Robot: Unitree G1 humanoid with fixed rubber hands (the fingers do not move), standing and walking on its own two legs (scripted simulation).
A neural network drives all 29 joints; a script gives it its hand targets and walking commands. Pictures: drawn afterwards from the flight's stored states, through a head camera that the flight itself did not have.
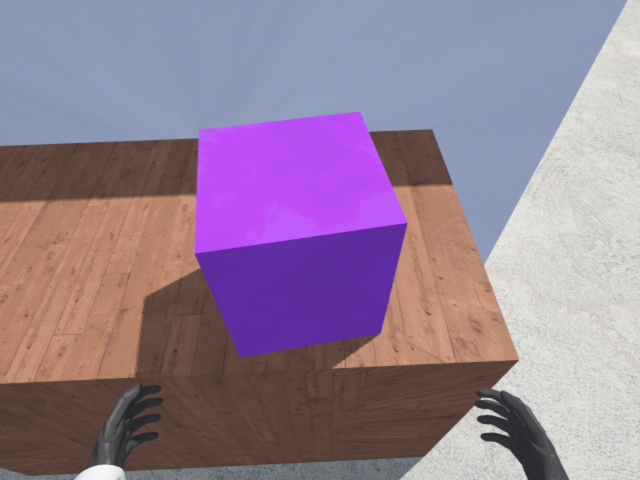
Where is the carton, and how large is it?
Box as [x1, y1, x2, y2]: [194, 112, 406, 356]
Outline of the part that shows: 359,112 199,130 194,253 239,356 380,333 406,227 406,220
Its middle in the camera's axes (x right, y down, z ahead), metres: -0.03 +0.00 +0.54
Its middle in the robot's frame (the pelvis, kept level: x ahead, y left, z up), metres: +0.42 +0.05 +0.05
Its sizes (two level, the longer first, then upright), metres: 0.210 0.200 0.250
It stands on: a pedestal, 0.70 m high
